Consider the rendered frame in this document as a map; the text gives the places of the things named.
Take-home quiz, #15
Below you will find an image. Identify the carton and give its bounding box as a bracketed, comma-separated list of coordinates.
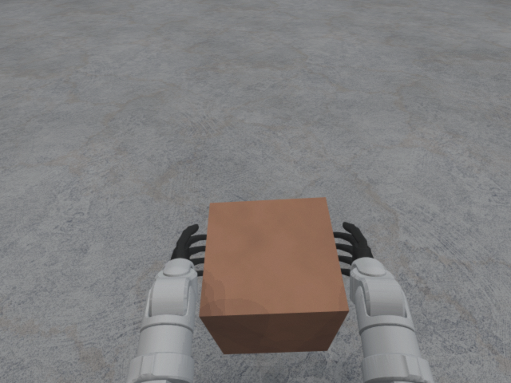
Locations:
[199, 197, 349, 354]

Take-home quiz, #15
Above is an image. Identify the robot left forearm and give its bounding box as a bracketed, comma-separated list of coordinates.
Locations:
[125, 259, 198, 383]

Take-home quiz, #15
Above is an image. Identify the right robot hand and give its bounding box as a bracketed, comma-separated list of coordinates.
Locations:
[333, 222, 374, 277]

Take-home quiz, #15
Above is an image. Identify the left robot hand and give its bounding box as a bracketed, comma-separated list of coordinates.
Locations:
[170, 224, 207, 277]

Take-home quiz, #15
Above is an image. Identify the robot right forearm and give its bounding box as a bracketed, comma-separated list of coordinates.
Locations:
[350, 257, 434, 383]

